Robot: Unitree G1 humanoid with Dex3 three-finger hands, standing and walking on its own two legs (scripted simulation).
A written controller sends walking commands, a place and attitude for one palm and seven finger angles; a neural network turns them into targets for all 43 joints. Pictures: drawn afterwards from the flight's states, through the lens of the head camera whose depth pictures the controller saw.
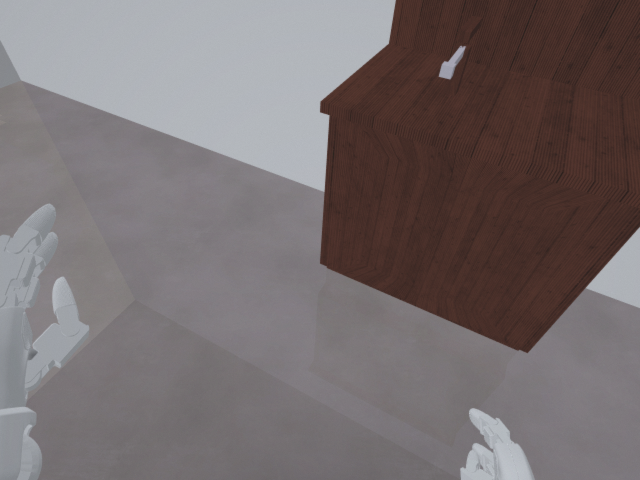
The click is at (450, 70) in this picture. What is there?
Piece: tap's lever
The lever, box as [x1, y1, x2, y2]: [439, 61, 455, 78]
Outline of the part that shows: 444,61 441,66 439,76 450,78 453,73 455,64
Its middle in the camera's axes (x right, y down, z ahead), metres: +0.29 -0.39 +0.90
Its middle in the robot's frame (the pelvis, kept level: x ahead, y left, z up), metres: +0.96 -0.23 +0.12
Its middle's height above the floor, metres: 0.89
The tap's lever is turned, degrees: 0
